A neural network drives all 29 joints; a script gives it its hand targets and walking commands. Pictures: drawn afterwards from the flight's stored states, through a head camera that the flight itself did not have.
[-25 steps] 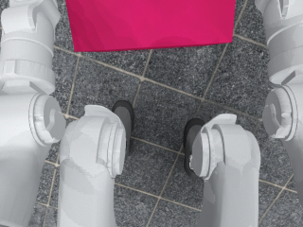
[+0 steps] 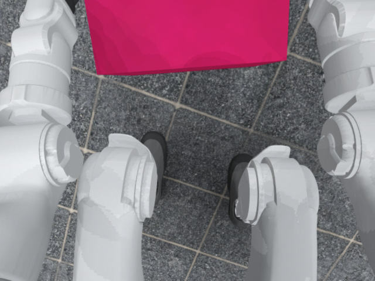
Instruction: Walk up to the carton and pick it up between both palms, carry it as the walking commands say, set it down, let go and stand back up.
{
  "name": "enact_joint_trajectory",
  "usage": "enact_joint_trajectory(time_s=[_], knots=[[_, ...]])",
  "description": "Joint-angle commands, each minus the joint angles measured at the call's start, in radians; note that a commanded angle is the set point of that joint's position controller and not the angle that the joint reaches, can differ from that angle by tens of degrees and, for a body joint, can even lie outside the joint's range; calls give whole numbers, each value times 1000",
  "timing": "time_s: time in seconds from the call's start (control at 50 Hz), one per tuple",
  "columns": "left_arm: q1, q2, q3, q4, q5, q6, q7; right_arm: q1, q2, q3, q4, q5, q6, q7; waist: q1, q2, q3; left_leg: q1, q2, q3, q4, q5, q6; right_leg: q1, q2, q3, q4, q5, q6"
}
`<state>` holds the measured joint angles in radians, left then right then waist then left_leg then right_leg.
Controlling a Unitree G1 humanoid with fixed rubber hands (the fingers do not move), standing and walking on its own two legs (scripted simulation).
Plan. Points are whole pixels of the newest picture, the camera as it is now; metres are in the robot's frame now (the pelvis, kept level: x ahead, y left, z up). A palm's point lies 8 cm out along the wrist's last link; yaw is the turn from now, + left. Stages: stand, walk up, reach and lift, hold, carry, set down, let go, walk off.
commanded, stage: set down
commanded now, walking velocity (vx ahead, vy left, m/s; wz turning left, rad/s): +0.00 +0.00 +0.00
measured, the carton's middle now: out of the picture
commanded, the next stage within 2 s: none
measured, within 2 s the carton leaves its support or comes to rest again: neither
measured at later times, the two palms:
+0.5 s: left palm out of the picture +0.52 +0.25 -0.17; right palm out of the picture +0.58 -0.13 -0.17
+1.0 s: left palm (60, 7) +0.51 +0.26 -0.19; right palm out of the picture +0.57 -0.15 -0.20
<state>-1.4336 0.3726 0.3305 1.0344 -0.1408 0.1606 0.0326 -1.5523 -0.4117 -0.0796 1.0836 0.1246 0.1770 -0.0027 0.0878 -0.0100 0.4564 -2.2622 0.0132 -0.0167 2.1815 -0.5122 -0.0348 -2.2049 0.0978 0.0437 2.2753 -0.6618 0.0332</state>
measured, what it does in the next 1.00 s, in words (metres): stands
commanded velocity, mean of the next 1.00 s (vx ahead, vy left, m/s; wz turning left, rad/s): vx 0.00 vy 0.00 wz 0.00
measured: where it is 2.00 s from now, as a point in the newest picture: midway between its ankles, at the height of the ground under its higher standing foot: (196, 190)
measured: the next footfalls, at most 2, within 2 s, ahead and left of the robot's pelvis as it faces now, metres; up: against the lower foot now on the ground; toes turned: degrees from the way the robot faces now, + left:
none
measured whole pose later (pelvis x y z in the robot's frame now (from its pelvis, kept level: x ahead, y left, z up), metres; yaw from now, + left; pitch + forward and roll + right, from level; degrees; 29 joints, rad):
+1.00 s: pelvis +0.00 +0.00 +0.00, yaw +1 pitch +32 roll +2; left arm -1.46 0.38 0.29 1.19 -0.21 0.03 0.10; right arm -1.52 -0.47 0.03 1.09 0.19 0.10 -0.07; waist 0.09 0.02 0.52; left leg -2.24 0.01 -0.01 2.20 -0.53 -0.04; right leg -2.18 0.09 0.05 2.30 -0.69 0.03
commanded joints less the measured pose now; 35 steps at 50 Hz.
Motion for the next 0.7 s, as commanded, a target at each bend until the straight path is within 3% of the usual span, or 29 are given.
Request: enact_joint_trajectory(time_s=[0.0,0.06,0.08,0.14,0.2,0.22,0.24,0.3,0.32,0.46,0.56,0.68], knots=[[-450,-803,-249,-99,-32,23,-224,-412,781,193,-130,32,2,212,19,-104,-1075,561,-57,73,-111,302,28,298,-8,-65,-252,248,-36],[-446,-796,-242,-90,-30,24,-226,-411,762,180,-126,19,3,214,4,-109,-1049,550,-58,70,-110,281,30,294,-10,-68,-248,230,-35],[-452,-787,-232,-89,-27,23,-226,-407,767,185,-125,22,4,213,21,-114,-1051,541,-58,75,-108,275,30,308,-12,-60,-253,231,-36],[-440,-778,-225,-73,-23,21,-227,-397,768,181,-110,9,8,216,13,-124,-1014,520,-58,75,-102,264,31,305,-12,-57,-252,229,-33],[-425,-773,-214,-61,-16,21,-231,-398,769,178,-110,9,8,215,31,-113,-996,511,-58,83,-101,258,30,316,-13,-48,-254,227,-31],[-427,-773,-214,-54,-19,22,-234,-396,763,173,-110,4,7,214,17,-123,-997,508,-58,78,-102,248,31,322,-12,-55,-252,221,-31],[-418,-761,-208,-56,-9,20,-233,-393,761,173,-107,8,7,213,31,-114,-984,500,-56,82,-99,247,30,319,-12,-51,-249,222,-29],[-417,-739,-193,-44,-5,22,-236,-384,749,168,-95,-4,14,209,23,-124,-973,491,-52,82,-93,234,30,337,-16,-45,-252,219,-29],[-426,-729,-190,-52,-3,18,-236,-396,747,173,-104,0,12,205,39,-119,-974,482,-51,84,-91,232,31,348,-16,-37,-251,222,-31],[-375,-631,-152,-29,19,4,-214,-369,634,152,-94,-17,-1,177,37,-111,-977,483,-49,91,-87,230,20,382,-20,-40,-254,230,-24],[-335,-415,-87,-11,30,-32,-147,-347,405,125,-91,-19,-26,115,38,-103,-1006,514,-43,93,-87,238,9,427,-27,-42,-255,240,-16],[-257,17,-3,33,14,-103,7,-344,-56,108,-75,24,-67,-20,55,-99,-1097,572,-37,88,-88,284,-4,489,-44,-36,-238,273,-4]])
